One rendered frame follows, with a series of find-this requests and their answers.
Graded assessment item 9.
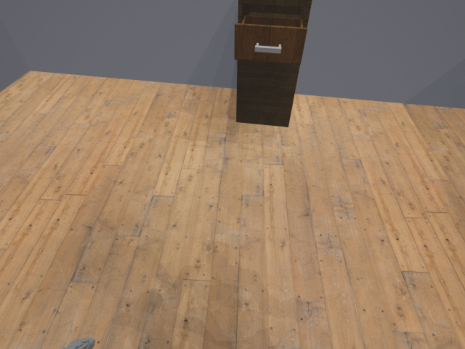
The cabinet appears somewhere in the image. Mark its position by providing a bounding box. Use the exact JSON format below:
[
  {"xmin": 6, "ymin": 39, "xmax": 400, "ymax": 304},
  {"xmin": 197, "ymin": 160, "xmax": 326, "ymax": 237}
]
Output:
[{"xmin": 236, "ymin": 0, "xmax": 312, "ymax": 127}]

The drawer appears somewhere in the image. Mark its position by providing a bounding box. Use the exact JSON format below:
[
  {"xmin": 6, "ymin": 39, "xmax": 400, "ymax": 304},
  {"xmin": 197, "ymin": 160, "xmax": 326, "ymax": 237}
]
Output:
[{"xmin": 234, "ymin": 15, "xmax": 307, "ymax": 65}]

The handle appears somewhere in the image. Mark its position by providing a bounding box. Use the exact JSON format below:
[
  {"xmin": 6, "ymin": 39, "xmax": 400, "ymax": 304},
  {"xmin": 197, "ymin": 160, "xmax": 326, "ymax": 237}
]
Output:
[{"xmin": 254, "ymin": 43, "xmax": 281, "ymax": 54}]

